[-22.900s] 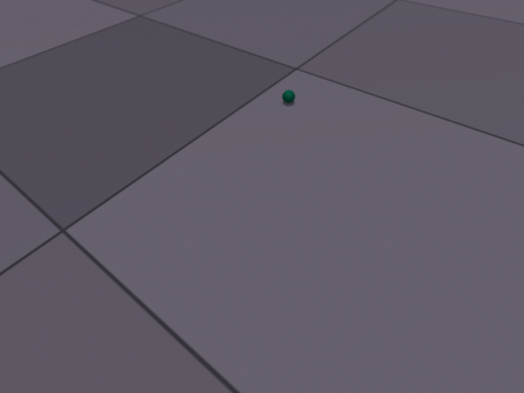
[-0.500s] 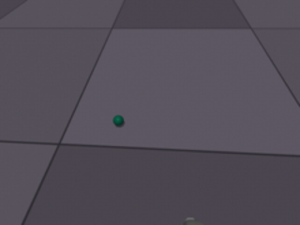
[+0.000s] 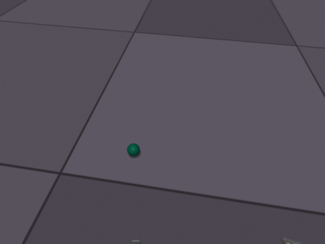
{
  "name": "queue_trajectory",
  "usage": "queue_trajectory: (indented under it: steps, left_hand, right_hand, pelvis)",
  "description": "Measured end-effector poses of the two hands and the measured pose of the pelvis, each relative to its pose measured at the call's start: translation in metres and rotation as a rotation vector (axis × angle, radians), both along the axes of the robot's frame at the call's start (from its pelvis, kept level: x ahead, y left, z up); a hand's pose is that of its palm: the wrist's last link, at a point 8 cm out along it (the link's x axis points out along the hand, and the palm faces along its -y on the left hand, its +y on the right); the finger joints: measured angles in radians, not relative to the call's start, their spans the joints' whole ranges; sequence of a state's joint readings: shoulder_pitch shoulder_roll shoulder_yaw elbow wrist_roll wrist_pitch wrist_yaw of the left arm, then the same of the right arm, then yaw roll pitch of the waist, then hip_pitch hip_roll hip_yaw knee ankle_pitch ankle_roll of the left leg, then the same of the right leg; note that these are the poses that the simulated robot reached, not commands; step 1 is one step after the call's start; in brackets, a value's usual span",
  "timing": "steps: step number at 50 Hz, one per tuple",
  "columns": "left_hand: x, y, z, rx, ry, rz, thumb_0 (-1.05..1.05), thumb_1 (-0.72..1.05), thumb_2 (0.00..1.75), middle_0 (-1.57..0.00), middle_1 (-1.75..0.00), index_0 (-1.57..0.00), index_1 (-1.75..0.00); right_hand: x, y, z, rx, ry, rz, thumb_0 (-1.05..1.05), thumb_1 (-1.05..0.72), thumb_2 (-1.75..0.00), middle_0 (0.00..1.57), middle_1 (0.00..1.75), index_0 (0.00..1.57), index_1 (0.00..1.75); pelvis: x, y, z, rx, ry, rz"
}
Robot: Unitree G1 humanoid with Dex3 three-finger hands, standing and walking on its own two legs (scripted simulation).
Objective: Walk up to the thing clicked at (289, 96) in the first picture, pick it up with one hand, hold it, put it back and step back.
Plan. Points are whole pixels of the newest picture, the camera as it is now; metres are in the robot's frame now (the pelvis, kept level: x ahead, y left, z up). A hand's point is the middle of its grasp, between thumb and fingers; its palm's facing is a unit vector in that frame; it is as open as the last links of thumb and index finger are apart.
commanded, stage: walk up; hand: left
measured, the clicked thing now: (133, 149) +0.82 +0.23 -0.71
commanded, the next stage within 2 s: none
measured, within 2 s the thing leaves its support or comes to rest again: neither
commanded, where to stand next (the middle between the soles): +0.40 +0.00 m, yaw -1 degrees
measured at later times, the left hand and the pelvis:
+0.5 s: hand (83, 199) +0.26 +0.25 -0.10, palm faces -0.04 -0.91 -0.42, open 7.4 cm; pelvis +0.18 -0.02 +0.01, yaw -1 degrees
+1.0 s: hand (81, 172) +0.37 +0.30 -0.15, palm faces -0.08 -0.93 -0.36, open 7.4 cm; pelvis +0.30 +0.03 +0.01, yaw -2 degrees
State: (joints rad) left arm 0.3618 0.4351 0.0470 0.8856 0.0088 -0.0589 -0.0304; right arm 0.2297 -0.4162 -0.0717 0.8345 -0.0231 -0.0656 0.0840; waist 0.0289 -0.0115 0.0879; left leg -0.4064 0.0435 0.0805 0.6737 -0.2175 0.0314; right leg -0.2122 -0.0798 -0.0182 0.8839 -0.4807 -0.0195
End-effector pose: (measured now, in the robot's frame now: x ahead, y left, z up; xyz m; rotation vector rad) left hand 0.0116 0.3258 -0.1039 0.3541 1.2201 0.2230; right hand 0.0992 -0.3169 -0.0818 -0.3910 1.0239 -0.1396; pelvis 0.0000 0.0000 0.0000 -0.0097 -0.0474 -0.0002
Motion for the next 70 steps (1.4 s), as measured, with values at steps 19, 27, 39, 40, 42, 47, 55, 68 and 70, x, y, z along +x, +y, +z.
queue_trajectory:
  steps: [19, 27, 39, 40, 42, 47, 55, 68, 70]
  left_hand:
    - [0.216, -0.021, 0.029, 0.025, -0.115, -0.133, 0.01, 0.90, 0.90, -0.21, -0.30, -0.20, -0.30]
    - [0.247, -0.031, 0.042, 0.037, -0.148, -0.085, 0.01, 0.90, 0.90, -0.21, -0.30, -0.20, -0.30]
    - [0.278, 0.023, 0.002, 0.010, -0.023, -0.022, 0.01, 0.90, 0.90, -0.21, -0.30, -0.21, -0.30]
    - [0.284, 0.025, -0.002, 0.006, -0.009, -0.020, 0.01, 0.90, 0.90, -0.21, -0.30, -0.20, -0.30]
    - [0.298, 0.026, -0.005, -0.001, 0.011, -0.032, 0.01, 0.90, 0.90, -0.21, -0.30, -0.20, -0.30]
    - [0.335, 0.024, -0.005, -0.022, 0.002, -0.056, 0.01, 0.90, 0.90, -0.21, -0.30, -0.20, -0.30]
    - [0.374, 0.011, -0.007, 0.002, -0.029, -0.063, 0.01, 0.90, 0.90, -0.21, -0.30, -0.20, -0.30]
    - [0.412, -0.019, 0.010, -0.049, -0.073, -0.075, 0.01, 0.90, 0.90, -0.21, -0.30, -0.20, -0.30]
    - [0.414, -0.021, 0.012, -0.054, -0.072, -0.070, 0.01, 0.90, 0.90, -0.21, -0.30, -0.20, -0.30]
  right_hand:
    - [0.046, -0.022, -0.015, 0.028, 0.158, -0.133, 0.01, -0.90, -0.90, 0.20, 0.30, 0.20, 0.30]
    - [0.125, -0.020, -0.023, 0.054, 0.157, -0.078, 0.01, -0.90, -0.90, 0.20, 0.30, 0.20, 0.30]
    - [0.233, 0.012, -0.003, -0.035, 0.069, -0.044, 0.01, -0.90, -0.90, 0.20, 0.30, 0.20, 0.30]
    - [0.238, 0.016, -0.002, -0.039, 0.063, -0.051, 0.01, -0.90, -0.90, 0.20, 0.30, 0.20, 0.30]
    - [0.244, 0.023, 0.003, -0.041, 0.056, -0.063, 0.01, -0.90, -0.90, 0.20, 0.30, 0.20, 0.30]
    - [0.251, 0.032, 0.010, -0.052, 0.076, -0.079, 0.01, -0.90, -0.90, 0.20, 0.30, 0.20, 0.30]
    - [0.265, 0.023, -0.016, -0.027, 0.105, -0.116, 0.01, -0.90, -0.90, 0.20, 0.30, 0.20, 0.30]
    - [0.279, 0.035, -0.021, 0.051, 0.147, -0.116, 0.01, -0.90, -0.90, 0.20, 0.30, 0.20, 0.30]
    - [0.280, 0.033, -0.018, 0.048, 0.153, -0.118, 0.01, -0.90, -0.90, 0.20, 0.30, 0.20, 0.30]
  pelvis:
    - [0.141, -0.017, 0.008, 0.021, 0.008, -0.021]
    - [0.186, -0.020, 0.013, 0.000, -0.004, -0.007]
    - [0.263, 0.022, 0.001, 0.003, 0.005, -0.007]
    - [0.268, 0.025, 0.000, 0.002, 0.006, -0.010]
    - [0.276, 0.028, 0.003, -0.004, 0.006, -0.015]
    - [0.292, 0.031, 0.011, -0.004, 0.007, -0.026]
    - [0.306, 0.022, -0.001, -0.007, -0.004, -0.033]
    - [0.314, 0.015, 0.016, 0.017, -0.001, -0.033]
    - [0.315, 0.014, 0.019, 0.017, -0.002, -0.031]
